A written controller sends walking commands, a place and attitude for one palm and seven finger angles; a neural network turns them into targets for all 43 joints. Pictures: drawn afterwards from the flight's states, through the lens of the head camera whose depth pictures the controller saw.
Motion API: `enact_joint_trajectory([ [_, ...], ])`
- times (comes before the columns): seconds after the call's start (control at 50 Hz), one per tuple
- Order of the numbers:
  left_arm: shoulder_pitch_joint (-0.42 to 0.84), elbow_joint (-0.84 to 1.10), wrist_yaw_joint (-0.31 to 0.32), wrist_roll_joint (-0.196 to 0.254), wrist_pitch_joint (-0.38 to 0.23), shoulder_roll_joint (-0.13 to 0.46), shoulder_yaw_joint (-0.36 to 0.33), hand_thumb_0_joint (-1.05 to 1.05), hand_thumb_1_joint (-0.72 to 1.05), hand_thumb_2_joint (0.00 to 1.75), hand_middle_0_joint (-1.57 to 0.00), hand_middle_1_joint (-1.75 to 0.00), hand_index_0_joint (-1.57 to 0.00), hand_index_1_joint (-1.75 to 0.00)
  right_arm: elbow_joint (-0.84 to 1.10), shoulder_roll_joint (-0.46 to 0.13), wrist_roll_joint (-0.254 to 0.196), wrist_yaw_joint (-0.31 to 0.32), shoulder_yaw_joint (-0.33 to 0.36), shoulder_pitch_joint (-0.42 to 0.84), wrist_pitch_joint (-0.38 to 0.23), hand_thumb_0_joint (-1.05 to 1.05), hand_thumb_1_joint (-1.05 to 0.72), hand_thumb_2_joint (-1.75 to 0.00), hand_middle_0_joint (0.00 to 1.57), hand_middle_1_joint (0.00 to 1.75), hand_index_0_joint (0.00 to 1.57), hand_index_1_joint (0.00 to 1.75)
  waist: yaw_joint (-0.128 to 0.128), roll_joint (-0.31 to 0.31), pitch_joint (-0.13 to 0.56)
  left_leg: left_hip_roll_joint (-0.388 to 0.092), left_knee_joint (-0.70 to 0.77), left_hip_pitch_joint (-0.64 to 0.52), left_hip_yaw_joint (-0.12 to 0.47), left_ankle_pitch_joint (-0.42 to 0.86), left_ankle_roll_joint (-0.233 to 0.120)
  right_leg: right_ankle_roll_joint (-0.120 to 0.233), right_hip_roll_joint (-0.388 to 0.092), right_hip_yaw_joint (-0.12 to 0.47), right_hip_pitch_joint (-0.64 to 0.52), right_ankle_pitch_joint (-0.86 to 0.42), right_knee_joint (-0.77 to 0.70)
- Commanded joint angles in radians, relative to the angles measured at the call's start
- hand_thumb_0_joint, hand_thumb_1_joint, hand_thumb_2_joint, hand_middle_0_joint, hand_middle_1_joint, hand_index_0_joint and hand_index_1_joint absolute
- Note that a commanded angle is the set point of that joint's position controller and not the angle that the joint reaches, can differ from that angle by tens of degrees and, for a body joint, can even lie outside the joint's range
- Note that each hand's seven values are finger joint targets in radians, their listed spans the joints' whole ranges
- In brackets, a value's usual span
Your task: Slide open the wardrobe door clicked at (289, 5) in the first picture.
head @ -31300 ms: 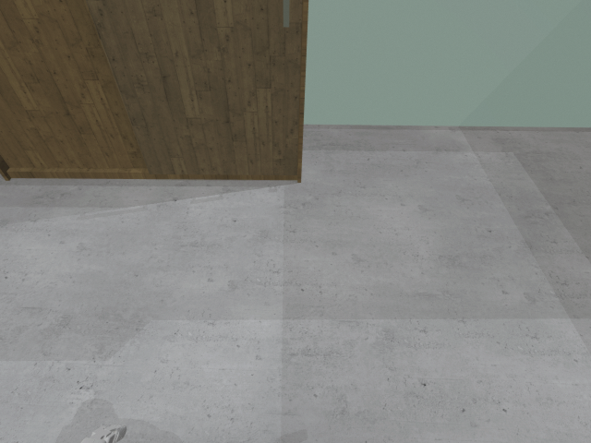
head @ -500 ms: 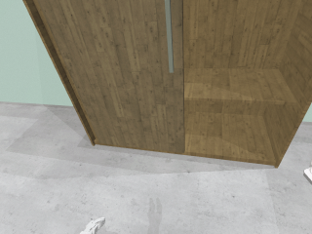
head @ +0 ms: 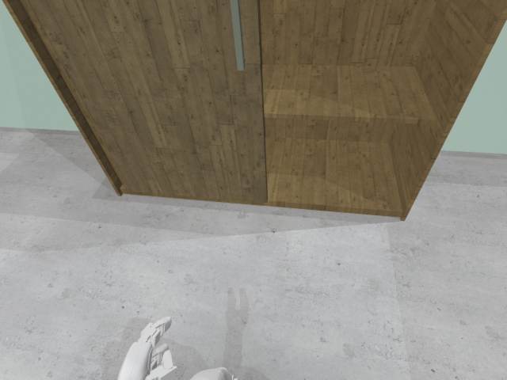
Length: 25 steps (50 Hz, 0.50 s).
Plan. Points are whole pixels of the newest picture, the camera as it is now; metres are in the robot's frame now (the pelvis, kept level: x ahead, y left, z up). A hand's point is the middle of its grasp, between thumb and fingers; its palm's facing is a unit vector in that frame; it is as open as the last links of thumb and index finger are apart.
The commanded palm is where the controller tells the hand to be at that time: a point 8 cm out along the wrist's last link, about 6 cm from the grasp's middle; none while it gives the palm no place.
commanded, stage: stop stepping back and stand still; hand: right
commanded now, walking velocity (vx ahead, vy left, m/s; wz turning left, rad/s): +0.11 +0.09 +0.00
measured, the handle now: (237, 9) +1.02 +0.10 +0.18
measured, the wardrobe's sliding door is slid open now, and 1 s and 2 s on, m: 0.65 0.65 0.65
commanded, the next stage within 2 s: let the arm hang, fingers relaxed in 0.04 s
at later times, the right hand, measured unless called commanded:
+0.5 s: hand out of the picture +0.10 -0.18 -0.18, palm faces +0.08 +0.98 -0.18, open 6.8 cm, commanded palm none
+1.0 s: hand out of the picture +0.09 -0.20 -0.17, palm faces +0.02 +0.98 -0.21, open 7.3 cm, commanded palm none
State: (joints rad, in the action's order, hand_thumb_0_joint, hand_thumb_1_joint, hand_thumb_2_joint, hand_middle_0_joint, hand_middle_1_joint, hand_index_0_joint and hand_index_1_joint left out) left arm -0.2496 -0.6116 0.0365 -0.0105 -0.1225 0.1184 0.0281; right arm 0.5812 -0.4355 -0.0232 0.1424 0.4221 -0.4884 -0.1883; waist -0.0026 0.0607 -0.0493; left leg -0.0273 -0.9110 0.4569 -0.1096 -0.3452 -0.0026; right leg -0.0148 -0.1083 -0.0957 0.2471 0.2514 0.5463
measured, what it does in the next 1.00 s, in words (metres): steps on the spot: left foot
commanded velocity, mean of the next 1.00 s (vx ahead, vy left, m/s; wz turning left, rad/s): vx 0.00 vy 0.00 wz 0.00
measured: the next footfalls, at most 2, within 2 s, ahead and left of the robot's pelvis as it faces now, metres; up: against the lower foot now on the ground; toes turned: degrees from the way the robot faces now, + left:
left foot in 0.12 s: +0.08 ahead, +0.13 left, +0.00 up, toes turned +6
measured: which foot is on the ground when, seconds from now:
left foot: up 0.00-0.10, down 0.12-1.00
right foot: down 0.00-1.00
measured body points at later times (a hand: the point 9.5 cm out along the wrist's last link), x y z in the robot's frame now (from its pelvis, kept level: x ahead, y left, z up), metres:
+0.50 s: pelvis +0.04 +0.01 -0.01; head +0.07 -0.01 +0.44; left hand +0.11 +0.26 -0.15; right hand +0.10 -0.23 -0.16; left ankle +0.04 +0.13 -0.73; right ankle +0.06 -0.12 -0.73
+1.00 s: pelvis +0.05 -0.02 +0.01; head +0.06 -0.02 +0.46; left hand +0.06 +0.21 -0.15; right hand +0.09 -0.25 -0.15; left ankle +0.04 +0.13 -0.73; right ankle +0.06 -0.12 -0.73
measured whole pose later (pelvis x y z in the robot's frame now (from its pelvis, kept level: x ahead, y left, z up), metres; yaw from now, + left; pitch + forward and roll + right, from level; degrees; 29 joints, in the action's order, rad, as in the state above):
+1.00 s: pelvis +0.05 -0.02 +0.01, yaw -1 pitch -1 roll +0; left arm -0.24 -1.12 0.01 -0.03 0.02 0.17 0.00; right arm -1.10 -0.18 0.02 0.03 0.00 -0.20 0.00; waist 0.01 0.00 -0.04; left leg -0.09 -0.41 0.15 -0.09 -0.24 0.05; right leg 0.02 -0.05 -0.18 0.18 0.22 0.42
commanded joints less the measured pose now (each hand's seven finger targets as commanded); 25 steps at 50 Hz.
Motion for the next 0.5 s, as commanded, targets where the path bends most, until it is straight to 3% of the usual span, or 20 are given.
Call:
enact_joint_trajectory([
  [0.0,0.102,0.157,0.007,0.009,-0.034,0.198,-0.082,0.0,0.9,0.9,-0.2,-0.3,-0.2,-0.3,0.158,-0.166,-0.007,0.024,0.158,-0.039,-0.08,0.0,-0.9,-0.9,0.2,0.3,0.2,0.3,-0.011,-0.338,0.062,0.029,0.244,-0.28,-0.046,0.005,0.005,0.106,-0.187,0.098,0.205,0.405,-0.286],
  [0.04,0.091,0.153,0.016,0.013,-0.009,0.196,-0.082,0.0,0.9,0.9,-0.2,-0.3,-0.2,-0.3,0.039,-0.15,-0.011,0.03,0.158,-0.061,-0.052,0.0,-0.9,-0.9,0.2,0.3,0.2,0.3,-0.014,-0.202,0.088,0.07,0.358,-0.406,-0.074,-0.036,0.002,0.08,-0.137,0.044,0.253,0.424,-0.139],
  [0.06,0.087,0.145,0.019,0.017,-0.002,0.194,-0.084,0.0,0.9,0.9,-0.2,-0.3,-0.2,-0.3,0.006,-0.153,-0.011,0.033,0.158,-0.055,-0.04,0.0,-0.9,-0.9,0.2,0.3,0.2,0.3,-0.016,-0.096,0.097,0.036,0.437,-0.424,-0.008,-0.076,-0.019,0.065,-0.092,0.01,0.274,0.401,0.017],
  [0.08,0.077,0.143,0.019,0.023,0.001,0.179,-0.084,0.0,0.9,0.9,-0.2,-0.3,-0.2,-0.3,-0.059,-0.136,-0.011,0.034,0.139,-0.085,-0.023,0.0,-0.9,-0.9,0.2,0.3,0.2,0.3,-0.01,0.086,0.094,-0.094,0.542,-0.402,0.244,-0.152,-0.09,0.048,-0.007,-0.031,0.327,0.333,0.244],
  [0.1,0.105,0.153,0.019,0.031,-0.002,0.177,-0.08,0.0,0.9,0.9,-0.2,-0.3,-0.2,-0.3,-0.039,-0.181,-0.013,0.04,0.149,-0.041,-0.02,0.0,-0.9,-0.9,0.2,0.3,0.2,0.3,-0.005,0.246,0.076,-0.279,0.644,-0.387,0.542,-0.076,-0.179,0.025,0.062,0.0,0.423,0.299,0.455],
  [0.12,0.167,0.071,-0.064,0.022,0.014,0.236,-0.067,0.0,0.9,0.9,-0.2,-0.3,-0.2,-0.3,-0.622,0.037,0.085,-0.095,-0.251,-0.008,0.134,0.0,-0.9,-0.9,0.2,0.3,0.2,0.3,0.012,0.122,0.026,-0.488,0.467,-0.334,0.272,0.667,-0.179,0.009,-0.053,0.051,0.545,0.406,0.543],
  [0.14,0.091,0.042,-0.057,0.021,0.048,0.167,-0.074,0.0,0.9,0.9,-0.2,-0.3,-0.2,-0.3,-0.675,0.058,0.082,-0.12,-0.274,0.026,0.181,0.0,-0.9,-0.9,0.2,0.3,0.2,0.3,0.027,0.126,0.152,-0.384,0.398,-0.248,0.293,0.645,-0.18,0.003,-0.035,0.075,0.365,0.396,0.498],
  [0.16,0.04,0.005,-0.051,0.013,0.071,0.195,-0.079,0.0,0.9,0.9,-0.2,-0.3,-0.2,-0.3,-0.669,0.069,0.081,-0.128,-0.289,0.077,0.192,0.0,-0.9,-0.9,0.2,0.3,0.2,0.3,0.049,0.148,0.129,-0.318,0.398,-0.147,0.224,0.49,-0.15,-0.004,-0.005,0.038,0.273,0.34,0.468],
  [0.18,-0.004,-0.011,-0.057,0.008,0.093,0.213,-0.078,0.0,0.9,0.9,-0.2,-0.3,-0.2,-0.3,-0.691,0.074,0.065,-0.123,-0.295,0.135,0.198,0.0,-0.9,-0.9,0.2,0.3,0.2,0.3,0.058,0.21,0.112,-0.275,0.332,-0.139,0.12,0.468,-0.125,-0.002,-0.008,0.009,0.235,0.255,0.362],
  [0.2,-0.024,-0.006,-0.057,0.003,0.109,0.204,-0.067,0.0,0.9,0.9,-0.2,-0.3,-0.2,-0.3,-0.721,0.078,0.052,-0.126,-0.315,0.175,0.204,0.0,-0.9,-0.9,0.2,0.3,0.2,0.3,0.065,0.198,0.105,-0.221,0.3,-0.105,0.045,0.454,-0.091,0.003,0.033,-0.024,0.145,0.149,0.24],
  [0.22,-0.042,-0.024,-0.058,-0.007,0.121,0.204,-0.063,0.0,0.9,0.9,-0.2,-0.3,-0.2,-0.3,-0.771,0.078,0.048,-0.131,-0.332,0.211,0.21,0.0,-0.9,-0.9,0.2,0.3,0.2,0.3,0.079,0.217,0.088,-0.191,0.276,-0.061,0.017,0.359,-0.054,0.01,0.056,-0.028,0.062,0.02,0.143],
  [0.24,-0.034,-0.033,-0.057,-0.017,0.126,0.233,-0.069,0.0,0.9,0.9,-0.2,-0.3,-0.2,-0.3,-0.835,0.085,0.047,-0.137,-0.346,0.207,0.212,0.0,-0.9,-0.9,0.2,0.3,0.2,0.3,0.065,0.157,0.08,-0.157,0.242,0.001,0.015,0.227,-0.014,0.035,0.024,0.042,0.0,-0.103,0.094],
  [0.26,-0.028,-0.047,-0.054,-0.035,0.124,0.293,-0.083,0.0,0.9,0.9,-0.2,-0.3,-0.2,-0.3,-0.908,0.1,0.056,-0.141,-0.351,0.182,0.212,0.0,-0.9,-0.9,0.2,0.3,0.2,0.3,0.048,0.037,0.093,-0.092,0.162,0.051,0.008,0.077,0.027,0.094,-0.09,0.212,-0.018,-0.181,0.026],
  [0.28,0.008,-0.048,-0.048,-0.045,0.124,0.345,-0.091,0.0,0.9,0.9,-0.2,-0.3,-0.2,-0.3,-0.972,0.105,0.05,-0.141,-0.357,0.179,0.215,0.0,-0.9,-0.9,0.2,0.3,0.2,0.3,0.025,-0.095,0.085,-0.038,0.086,-0.01,0.001,-0.047,0.049,0.149,-0.202,0.318,0.064,-0.15,-0.089],
  [0.3,0.051,-0.054,-0.042,-0.052,0.125,0.352,-0.089,0.0,0.9,0.9,-0.2,-0.3,-0.2,-0.3,-1.02,0.105,0.048,-0.144,-0.357,0.188,0.211,0.0,-0.9,-0.9,0.2,0.3,0.2,0.3,0.008,-0.111,0.071,-0.034,0.117,-0.112,0.045,-0.133,0.046,0.169,-0.225,0.327,0.17,-0.041,-0.146],
  [0.34,0.09,-0.092,-0.039,-0.046,0.124,0.318,-0.074,0.0,0.9,0.9,-0.2,-0.3,-0.2,-0.3,-1.138,0.08,0.055,-0.148,-0.354,0.216,0.212,0.0,-0.9,-0.9,0.2,0.3,0.2,0.3,-0.004,-0.183,0.006,-0.048,0.248,-0.232,0.053,-0.016,0.038,0.1,-0.122,0.223,0.311,0.12,-0.159],
  [0.38,0.085,-0.135,-0.039,-0.032,0.125,0.255,-0.057,0.0,0.9,0.9,-0.2,-0.3,-0.2,-0.3,-1.256,0.049,0.051,-0.144,-0.361,0.188,0.189,0.0,-0.9,-0.9,0.2,0.3,0.2,0.3,-0.01,-0.113,0.039,-0.111,0.382,-0.215,0.154,0.127,0.002,0.033,-0.001,0.067,0.213,0.019,-0.01],
  [0.42,0.029,-0.189,-0.032,-0.02,0.127,0.177,-0.046,0.0,0.9,0.9,-0.2,-0.3,-0.2,-0.3,-1.356,0.059,0.041,-0.138,-0.374,0.214,0.166,0.0,-0.9,-0.9,0.2,0.3,0.2,0.3,0.032,-0.048,0.121,-0.201,0.477,-0.159,0.226,0.299,-0.045,0.012,0.035,0.015,0.013,-0.069,0.071],
  [0.46,-0.007,-0.221,-0.03,-0.026,0.128,0.157,-0.054,0.0,0.9,0.9,-0.2,-0.3,-0.2,-0.3,-1.377,0.1,0.045,-0.131,-0.367,0.23,0.163,0.0,-0.9,-0.9,0.2,0.3,0.2,0.3,0.043,-0.182,0.163,-0.169,0.453,-0.175,0.157,0.321,-0.023,0.019,0.013,0.025,-0.062,-0.138,0.01],
  [0.48,-0.004,-0.237,-0.03,-0.023,0.129,0.172,-0.057,0.0,0.9,0.9,-0.2,-0.3,-0.2,-0.3,-1.4,0.102,0.043,-0.129,-0.375,0.23,0.164,0.0,-0.9,-0.9,0.2,0.3,0.2,0.3,0.036,-0.195,0.176,-0.141,0.444,-0.194,0.127,0.346,-0.005,0.023,-0.008,0.032,-0.092,-0.203,-0.009],
])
